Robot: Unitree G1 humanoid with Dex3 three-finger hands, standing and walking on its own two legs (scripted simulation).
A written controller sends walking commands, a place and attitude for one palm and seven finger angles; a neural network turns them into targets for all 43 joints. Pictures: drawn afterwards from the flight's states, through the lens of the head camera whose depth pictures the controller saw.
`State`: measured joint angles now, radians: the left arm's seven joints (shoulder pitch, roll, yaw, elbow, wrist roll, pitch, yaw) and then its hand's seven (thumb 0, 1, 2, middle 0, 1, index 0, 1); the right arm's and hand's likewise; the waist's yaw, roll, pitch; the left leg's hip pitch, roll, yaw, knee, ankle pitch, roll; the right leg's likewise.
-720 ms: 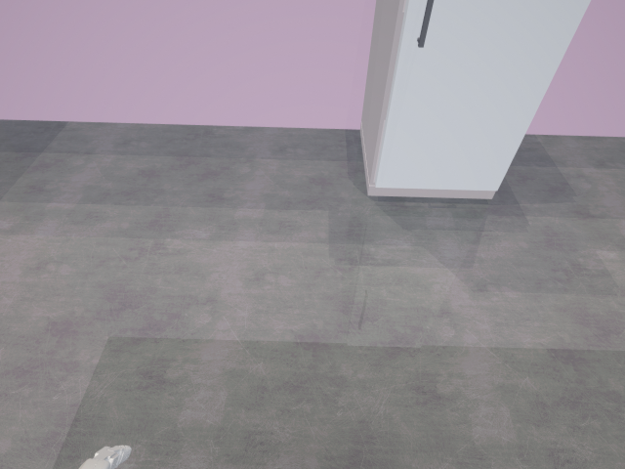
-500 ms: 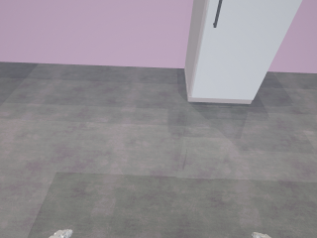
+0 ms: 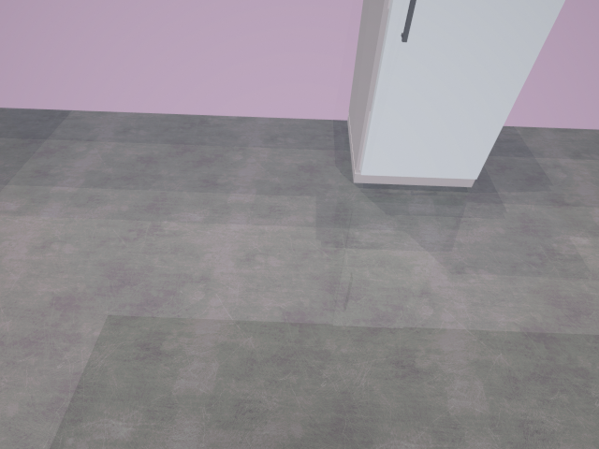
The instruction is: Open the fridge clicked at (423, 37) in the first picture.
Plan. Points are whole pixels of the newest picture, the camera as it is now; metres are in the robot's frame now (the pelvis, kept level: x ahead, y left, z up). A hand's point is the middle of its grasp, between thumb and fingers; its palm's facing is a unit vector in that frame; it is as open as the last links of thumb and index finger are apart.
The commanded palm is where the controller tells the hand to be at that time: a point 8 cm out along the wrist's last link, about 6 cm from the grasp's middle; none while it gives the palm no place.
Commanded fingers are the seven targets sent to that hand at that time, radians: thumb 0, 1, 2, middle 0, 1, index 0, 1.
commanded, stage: stand and wait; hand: left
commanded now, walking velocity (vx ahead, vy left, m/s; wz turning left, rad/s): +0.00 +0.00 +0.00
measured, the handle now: out of the picture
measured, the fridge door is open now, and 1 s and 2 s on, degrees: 0 0 0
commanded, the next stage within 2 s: look at it before walking up in 0.10 s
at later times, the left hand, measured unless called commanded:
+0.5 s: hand out of the picture +0.08 +0.24 -0.15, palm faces -0.04 -0.94 -0.33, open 7.4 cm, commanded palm none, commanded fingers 0.00 0.90 0.90 -0.20 -0.30 -0.20 -0.30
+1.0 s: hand out of the picture +0.09 +0.24 -0.15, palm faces -0.04 -0.94 -0.33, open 7.4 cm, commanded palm none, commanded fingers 0.00 0.90 0.90 -0.20 -0.30 -0.20 -0.30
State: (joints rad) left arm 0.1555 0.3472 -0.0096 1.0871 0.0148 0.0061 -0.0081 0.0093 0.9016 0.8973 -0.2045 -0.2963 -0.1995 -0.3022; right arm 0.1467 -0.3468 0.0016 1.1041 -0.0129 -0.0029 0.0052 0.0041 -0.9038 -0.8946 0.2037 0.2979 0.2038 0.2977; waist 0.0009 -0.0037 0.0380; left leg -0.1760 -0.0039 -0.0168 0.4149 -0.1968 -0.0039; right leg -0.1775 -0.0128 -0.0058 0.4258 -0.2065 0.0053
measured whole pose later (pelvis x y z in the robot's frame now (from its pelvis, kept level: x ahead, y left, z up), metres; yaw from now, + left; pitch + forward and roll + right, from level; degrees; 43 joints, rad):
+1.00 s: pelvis +0.01 -0.01 +0.00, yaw +0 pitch -2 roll +0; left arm 0.13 0.34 -0.01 1.09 0.02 0.00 -0.01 0.01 0.90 0.90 -0.20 -0.30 -0.20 -0.30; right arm 0.10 -0.34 0.01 1.11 -0.01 -0.01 0.00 0.00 -0.90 -0.89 0.20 0.30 0.20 0.30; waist 0.00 0.00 0.04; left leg -0.14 0.01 -0.02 0.37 -0.19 -0.01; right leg -0.14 0.00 -0.01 0.38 -0.20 0.00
